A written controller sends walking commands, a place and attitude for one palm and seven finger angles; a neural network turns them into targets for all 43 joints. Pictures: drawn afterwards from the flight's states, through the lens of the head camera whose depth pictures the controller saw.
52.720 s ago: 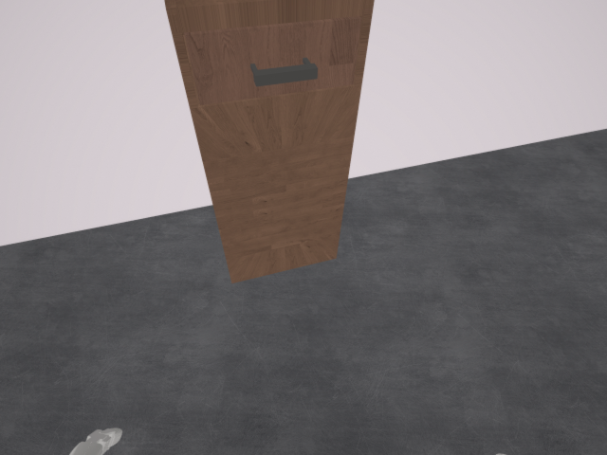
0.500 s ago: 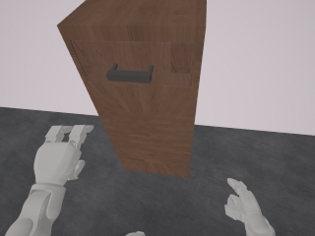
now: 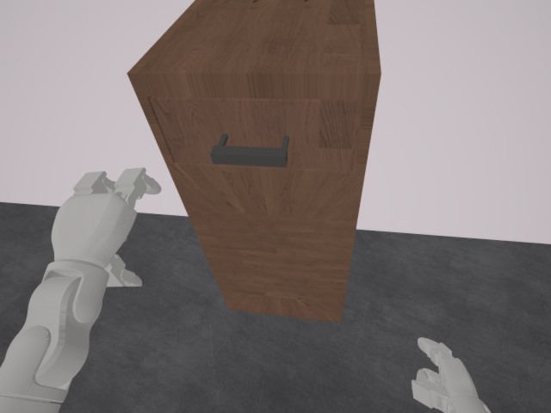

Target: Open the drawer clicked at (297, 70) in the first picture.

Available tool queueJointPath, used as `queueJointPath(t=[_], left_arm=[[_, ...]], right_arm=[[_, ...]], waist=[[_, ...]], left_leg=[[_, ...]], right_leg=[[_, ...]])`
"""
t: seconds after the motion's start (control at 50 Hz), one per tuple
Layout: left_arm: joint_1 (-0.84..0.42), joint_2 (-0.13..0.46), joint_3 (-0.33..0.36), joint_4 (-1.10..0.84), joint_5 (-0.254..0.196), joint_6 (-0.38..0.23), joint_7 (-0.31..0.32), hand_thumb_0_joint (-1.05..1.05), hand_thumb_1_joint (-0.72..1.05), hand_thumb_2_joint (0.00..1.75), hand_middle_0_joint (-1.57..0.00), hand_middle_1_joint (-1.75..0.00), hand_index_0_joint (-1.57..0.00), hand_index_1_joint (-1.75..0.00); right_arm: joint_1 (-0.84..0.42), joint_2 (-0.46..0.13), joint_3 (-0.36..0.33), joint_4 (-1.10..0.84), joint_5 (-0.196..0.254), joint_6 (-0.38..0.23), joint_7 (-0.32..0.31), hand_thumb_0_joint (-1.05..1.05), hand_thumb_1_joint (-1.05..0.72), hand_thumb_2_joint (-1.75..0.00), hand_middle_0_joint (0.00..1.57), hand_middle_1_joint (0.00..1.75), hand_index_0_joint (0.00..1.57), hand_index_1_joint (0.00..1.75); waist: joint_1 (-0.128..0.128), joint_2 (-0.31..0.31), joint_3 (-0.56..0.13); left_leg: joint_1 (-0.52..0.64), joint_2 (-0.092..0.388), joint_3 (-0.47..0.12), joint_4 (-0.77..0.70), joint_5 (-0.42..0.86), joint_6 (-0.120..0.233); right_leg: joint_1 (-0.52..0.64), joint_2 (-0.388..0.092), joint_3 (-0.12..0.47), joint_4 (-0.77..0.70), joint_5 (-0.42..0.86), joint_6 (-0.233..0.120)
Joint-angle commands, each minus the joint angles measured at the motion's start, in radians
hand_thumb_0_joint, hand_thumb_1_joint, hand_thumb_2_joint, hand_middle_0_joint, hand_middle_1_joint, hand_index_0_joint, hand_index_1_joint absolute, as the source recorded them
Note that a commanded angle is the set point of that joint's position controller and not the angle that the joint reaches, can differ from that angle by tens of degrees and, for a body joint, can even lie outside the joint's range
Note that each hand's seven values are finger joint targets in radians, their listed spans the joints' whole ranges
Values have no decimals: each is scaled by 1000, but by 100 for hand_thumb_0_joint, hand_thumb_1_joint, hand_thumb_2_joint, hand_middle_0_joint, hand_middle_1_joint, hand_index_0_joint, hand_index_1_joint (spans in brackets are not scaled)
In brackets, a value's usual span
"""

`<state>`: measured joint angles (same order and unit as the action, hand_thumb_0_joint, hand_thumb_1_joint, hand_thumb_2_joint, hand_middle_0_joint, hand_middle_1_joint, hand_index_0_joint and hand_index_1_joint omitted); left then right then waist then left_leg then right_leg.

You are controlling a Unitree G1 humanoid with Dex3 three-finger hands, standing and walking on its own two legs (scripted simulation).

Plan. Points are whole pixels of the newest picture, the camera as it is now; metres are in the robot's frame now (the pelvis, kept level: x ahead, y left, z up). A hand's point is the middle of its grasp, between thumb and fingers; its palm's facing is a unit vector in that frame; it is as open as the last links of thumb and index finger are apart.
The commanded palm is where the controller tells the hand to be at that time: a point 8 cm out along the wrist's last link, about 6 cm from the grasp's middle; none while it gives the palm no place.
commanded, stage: raise the hand with hooked fingers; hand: left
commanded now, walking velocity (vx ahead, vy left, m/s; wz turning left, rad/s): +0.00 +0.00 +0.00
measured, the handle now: (251, 148) +0.55 +0.13 +0.08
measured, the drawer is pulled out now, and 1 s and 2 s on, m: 0.00 0.00 0.00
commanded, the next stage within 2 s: move the hooked fingers above the handle in 0.72 s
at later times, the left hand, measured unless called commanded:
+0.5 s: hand (106, 202) +0.30 +0.25 +0.19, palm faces +0.09 -0.05 -1.00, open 13.9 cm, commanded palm +0.26 +0.24 +0.25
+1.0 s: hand (145, 214) +0.30 +0.21 +0.17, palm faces +0.02 -0.05 -1.00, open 13.9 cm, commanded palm +0.28 +0.22 +0.25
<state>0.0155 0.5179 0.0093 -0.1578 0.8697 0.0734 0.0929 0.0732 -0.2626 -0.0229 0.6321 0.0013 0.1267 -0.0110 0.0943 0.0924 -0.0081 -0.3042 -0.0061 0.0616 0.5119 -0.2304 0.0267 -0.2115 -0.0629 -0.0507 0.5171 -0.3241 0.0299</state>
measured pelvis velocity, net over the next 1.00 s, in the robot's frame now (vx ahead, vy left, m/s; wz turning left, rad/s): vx -0.02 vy -0.02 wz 0.02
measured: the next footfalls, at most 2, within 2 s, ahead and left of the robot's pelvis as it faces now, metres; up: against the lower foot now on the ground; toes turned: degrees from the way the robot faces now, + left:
none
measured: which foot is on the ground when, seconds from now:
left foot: down 0.00-1.00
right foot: down 0.00-1.00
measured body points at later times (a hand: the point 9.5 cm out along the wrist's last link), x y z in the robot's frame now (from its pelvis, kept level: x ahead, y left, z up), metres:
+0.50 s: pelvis -0.02 -0.01 +0.01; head -0.01 -0.05 +0.46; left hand +0.29 +0.25 +0.25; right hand +0.18 -0.22 -0.11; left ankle +0.02 +0.10 -0.74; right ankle -0.03 -0.14 -0.74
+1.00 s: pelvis -0.02 -0.02 +0.01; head -0.01 -0.07 +0.45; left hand +0.29 +0.21 +0.22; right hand +0.20 -0.23 -0.10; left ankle +0.02 +0.10 -0.74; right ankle -0.03 -0.14 -0.74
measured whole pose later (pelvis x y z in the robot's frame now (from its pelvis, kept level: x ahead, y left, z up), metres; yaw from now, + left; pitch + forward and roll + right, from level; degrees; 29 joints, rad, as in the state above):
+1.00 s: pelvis -0.02 -0.02 +0.01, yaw +1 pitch -1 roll +0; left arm -0.27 0.57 -0.06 -0.03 0.81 0.04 -0.20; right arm 0.08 -0.28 0.03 0.64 0.02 0.11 0.00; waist 0.09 0.12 0.02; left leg -0.23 0.00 0.03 0.39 -0.14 0.01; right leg -0.14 -0.04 -0.08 0.42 -0.26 0.01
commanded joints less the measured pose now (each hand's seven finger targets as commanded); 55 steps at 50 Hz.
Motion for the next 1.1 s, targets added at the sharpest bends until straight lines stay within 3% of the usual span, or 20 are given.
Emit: queueJointPath(t=[0.0, 0.1, 0.16, 0.2, 0.24, 0.3, 0.36, 0.44, 0.5, 0.56, 0.66, 0.72, 0.8, 0.86, 0.92, 0.96, 1.02, 1.06, 1.08], left_arm=[[-276, 222, 95, -181, -12, 38, -65, 0, -50, 30, -30, -120, -30, -120], [-396, 294, 140, -139, -17, 39, -155, 0, -50, 30, -30, -120, -30, -120], [-491, 327, 166, -162, -35, 14, -185, 0, -50, 30, -30, -120, -30, -120], [-540, 315, 146, -140, -47, -3, -200, 0, -50, 30, -30, -120, -30, -120], [-588, 340, 159, -139, -58, -16, -211, 0, -50, 30, -30, -120, -30, -120], [-645, 342, 154, -79, -66, -16, -234, 0, -50, 30, -30, -120, -30, -120], [-547, 306, 150, -25, -76, -10, -266, 0, -50, 30, -30, -120, -30, -120], [-523, 312, 143, -84, -83, -29, -292, 0, -50, 30, -30, -120, -30, -120], [-525, 340, 175, -142, -89, -72, -281, 0, -50, 30, -30, -120, -30, -120], [-566, 403, 251, -199, -97, -120, -237, 0, -50, 30, -30, -120, -30, -120], [-569, 393, 282, -98, -111, -114, -170, 0, -50, 30, -30, -120, -30, -120], [-569, 341, 219, -23, -102, -70, -164, 0, -50, 30, -30, -120, -30, -120], [-553, 282, 119, -46, -77, -23, -213, 0, -50, 30, -30, -120, -30, -120], [-594, 216, 32, -63, -65, -17, -254, 0, -50, 30, -30, -120, -30, -120], [-639, 286, 78, -67, -52, -48, -263, 0, -50, 30, -30, -120, -30, -120], [-705, 347, 139, -62, -54, -78, -246, 0, -50, 30, -30, -120, -30, -120], [-730, 372, 195, -20, -60, -115, -202, 0, -50, 30, -30, -120, -30, -120], [-752, 359, 202, -18, -67, -119, -171, 0, -50, 30, -30, -120, -30, -120], [-768, 316, 160, 2, -65, -113, -159, 0, -50, 30, -30, -120, -30, -120]], right_arm=[[-139, -94, -9, -160, 8, -27, -2, 0, -90, -90, 20, 30, 20, 30], [-147, -96, 12, -156, 7, -13, -1, 0, -90, -90, 20, 30, 20, 30], [-161, -94, 19, -159, 9, -22, 3, 0, -90, -90, 20, 30, 20, 30], [-147, -94, 19, -148, 9, -26, 3, 0, -90, -90, 20, 30, 20, 30], [-144, -100, 19, -148, 8, -35, 1, 0, -90, -90, 20, 30, 20, 30], [-142, -106, 19, -134, 14, -43, 2, 0, -90, -90, 20, 30, 20, 30], [-146, -112, 14, -147, 24, -45, 12, 0, -90, -90, 20, 30, 20, 30], [-144, -121, 11, -163, 20, -41, 20, 0, -90, -90, 20, 30, 20, 30], [-142, -116, 8, -165, 16, -56, 19, 0, -90, -90, 20, 30, 20, 30], [-137, -115, 3, -160, 9, -74, 15, 0, -90, -90, 20, 30, 20, 30], [-123, -112, -4, -126, 20, -82, 13, 0, -90, -90, 20, 30, 20, 30], [-123, -116, -1, -120, 24, -72, 16, 0, -90, -90, 20, 30, 20, 30], [-146, -122, 1, -143, 29, -64, 20, 0, -90, -90, 20, 30, 20, 30], [-154, -117, 6, -156, 30, -67, 16, 0, -90, -90, 20, 30, 20, 30], [-131, -119, 9, -144, 20, -66, 4, 0, -90, -90, 20, 30, 20, 30], [-127, -119, 14, -132, 18, -72, -3, 0, -90, -90, 20, 30, 20, 30], [-103, -107, 11, -115, 14, -71, -8, 0, -90, -90, 20, 30, 20, 30], [-102, -100, 7, -112, 17, -74, 1, 0, -90, -90, 20, 30, 20, 30], [-94, -97, 8, -106, 15, -72, 5, 0, -90, -90, 20, 30, 20, 30]], waist=[[-7, -38, -225], [-2, -60, -217], [-1, -8, -231], [-8, -12, -219], [-5, 2, -240], [-12, -23, -203], [2, -58, -198], [4, -68, -213], [6, -66, -237], [16, -42, -252], [15, -31, -199], [7, -34, -174], [-1, -58, -208], [-29, -93, -199], [-25, -123, -219], [-21, -110, -224], [-4, -66, -259], [4, -17, -292], [-6, -12, -287]], left_leg=[[217, 9, -67, -107, 341, -19], [229, 7, -63, -139, 323, -14], [254, 8, -70, -144, 317, -14], [259, 8, -72, -158, 285, -16], [264, 1, -72, -160, 270, -15], [239, 0, -70, -172, 217, -15], [217, -3, -62, -169, 210, -12], [206, -9, -49, -171, 207, -7], [216, -15, -46, -161, 203, 2], [228, -16, -53, -152, 201, 4], [207, -12, -46, -147, 203, -6], [182, -11, -38, -161, 171, -11], [190, -15, -30, -160, 179, -6], [203, -20, -35, -151, 165, 1], [213, -25, -36, -153, 173, 8], [213, -25, -42, -148, 171, 7], [220, -22, -41, -142, 231, 3], [228, -19, -42, -132, 275, -3], [225, -19, -38, -129, 297, -5]], right_leg=[[45, 71, -4, -78, 273, -50], [81, 73, -3, -113, 262, -51], [83, 80, 2, -129, 248, -54], [72, 75, -5, -141, 217, -53], [81, 74, -1, -149, 216, -53], [69, 72, -4, -162, 179, -53], [84, 75, -1, -166, 192, -52], [99, 64, 0, -158, 207, -47], [111, 61, 8, -159, 211, -46], [109, 65, 13, -166, 197, -46], [84, 62, 12, -177, 189, -46], [66, 57, 8, -174, 162, -44], [86, 52, 15, -163, 192, -41], [59, 57, 17, -173, 194, -38], [72, 54, 15, -173, 214, -36], [76, 58, 19, -182, 208, -38], [94, 56, 9, -160, 252, -45], [107, 61, 10, -150, 281, -52], [97, 57, 4, -142, 301, -52]])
